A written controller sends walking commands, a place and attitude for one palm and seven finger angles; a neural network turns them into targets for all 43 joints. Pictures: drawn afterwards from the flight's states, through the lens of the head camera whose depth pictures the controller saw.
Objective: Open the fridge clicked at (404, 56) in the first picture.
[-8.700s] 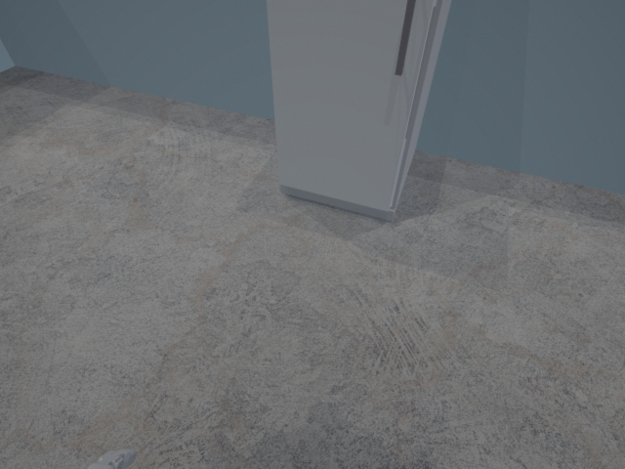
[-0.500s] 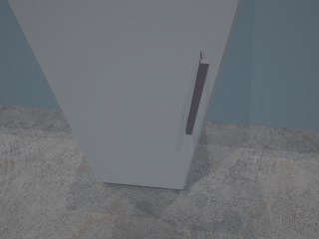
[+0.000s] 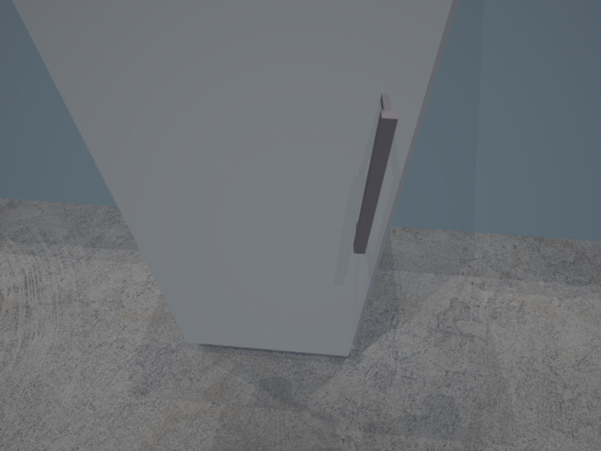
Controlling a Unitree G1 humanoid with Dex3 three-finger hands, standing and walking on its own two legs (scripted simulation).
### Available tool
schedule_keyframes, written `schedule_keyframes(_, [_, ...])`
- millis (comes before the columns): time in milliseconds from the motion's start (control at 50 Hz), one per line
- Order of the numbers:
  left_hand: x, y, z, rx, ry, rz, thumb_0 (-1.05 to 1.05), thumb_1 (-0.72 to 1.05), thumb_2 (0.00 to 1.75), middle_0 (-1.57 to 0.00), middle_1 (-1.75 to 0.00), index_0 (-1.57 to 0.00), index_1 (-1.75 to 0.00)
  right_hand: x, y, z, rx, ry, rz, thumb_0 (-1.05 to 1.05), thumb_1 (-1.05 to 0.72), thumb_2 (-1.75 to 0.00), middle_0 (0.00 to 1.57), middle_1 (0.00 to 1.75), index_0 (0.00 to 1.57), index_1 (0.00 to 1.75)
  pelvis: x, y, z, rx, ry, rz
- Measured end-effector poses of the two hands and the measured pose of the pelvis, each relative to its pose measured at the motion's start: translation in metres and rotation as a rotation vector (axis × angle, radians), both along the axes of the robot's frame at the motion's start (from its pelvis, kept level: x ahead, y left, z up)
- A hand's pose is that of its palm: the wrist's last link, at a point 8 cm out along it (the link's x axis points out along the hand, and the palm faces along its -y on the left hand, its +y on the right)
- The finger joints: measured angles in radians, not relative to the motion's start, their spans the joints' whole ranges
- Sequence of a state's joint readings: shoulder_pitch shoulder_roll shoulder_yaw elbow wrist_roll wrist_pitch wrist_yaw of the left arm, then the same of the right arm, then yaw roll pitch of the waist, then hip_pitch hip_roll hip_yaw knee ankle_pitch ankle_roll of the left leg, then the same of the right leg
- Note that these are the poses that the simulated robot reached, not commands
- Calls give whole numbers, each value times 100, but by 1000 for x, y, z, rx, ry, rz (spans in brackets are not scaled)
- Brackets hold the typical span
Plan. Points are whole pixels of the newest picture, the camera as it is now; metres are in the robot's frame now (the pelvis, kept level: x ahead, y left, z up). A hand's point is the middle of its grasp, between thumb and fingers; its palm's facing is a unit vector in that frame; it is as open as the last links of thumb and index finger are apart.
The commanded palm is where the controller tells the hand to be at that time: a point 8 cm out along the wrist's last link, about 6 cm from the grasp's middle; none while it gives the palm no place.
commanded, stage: look again from close up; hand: right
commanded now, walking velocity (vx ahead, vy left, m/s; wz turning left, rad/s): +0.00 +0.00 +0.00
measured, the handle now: (370, 184) +0.49 -0.08 +0.09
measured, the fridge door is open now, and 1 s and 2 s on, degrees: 0 0 0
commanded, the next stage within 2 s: raise the hand to about handle height in 0.70 s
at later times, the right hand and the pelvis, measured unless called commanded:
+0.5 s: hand out of the picture -0.01 -0.17 -0.18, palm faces +0.02 +0.98 -0.18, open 7.4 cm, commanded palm none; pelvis +0.00 +0.00 +0.00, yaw +0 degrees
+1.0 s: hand (468, 423) +0.18 -0.20 -0.03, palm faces +0.21 +0.97 -0.13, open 7.6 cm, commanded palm +0.10 -0.24 -0.05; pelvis -0.02 -0.01 -0.02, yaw -2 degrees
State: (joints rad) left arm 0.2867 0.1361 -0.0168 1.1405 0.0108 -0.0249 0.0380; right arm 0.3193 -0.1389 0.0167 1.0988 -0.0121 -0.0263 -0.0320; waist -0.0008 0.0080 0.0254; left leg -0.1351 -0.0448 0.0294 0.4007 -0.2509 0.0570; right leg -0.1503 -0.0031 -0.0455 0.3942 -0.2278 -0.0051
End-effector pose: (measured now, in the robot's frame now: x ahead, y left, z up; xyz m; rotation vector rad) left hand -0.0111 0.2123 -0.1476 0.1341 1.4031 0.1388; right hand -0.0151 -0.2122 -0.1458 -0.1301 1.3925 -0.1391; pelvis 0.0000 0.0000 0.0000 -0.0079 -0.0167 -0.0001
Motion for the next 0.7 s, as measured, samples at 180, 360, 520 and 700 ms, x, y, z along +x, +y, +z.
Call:
schedule_keyframes(180, [4,1,0,2,-8,-4,1,91,90,-20,-30,-20,-30,3,-2,0,-7,-10,0,0,-90,-90,20,29,20,30,1,0,0,0,-1,-1])
schedule_keyframes(360, [7,3,1,9,-11,-8,1,91,90,-20,-30,-20,-30,5,-4,0,-9,-15,-1,0,-90,-90,19,29,20,30,1,0,0,1,-2,-4])
schedule_keyframes(520, [8,4,2,14,-11,-12,1,91,90,-20,-30,-20,-30,4,-6,0,-7,-10,-1,0,-90,-90,20,29,20,30,1,-1,0,2,-1,-4])
schedule_keyframes(700, [10,2,3,16,-14,-12,1,91,90,-20,-30,-20,-30,3,-9,0,-7,-5,2,0,-90,-90,20,29,20,30,1,-3,0,2,-1,-2])
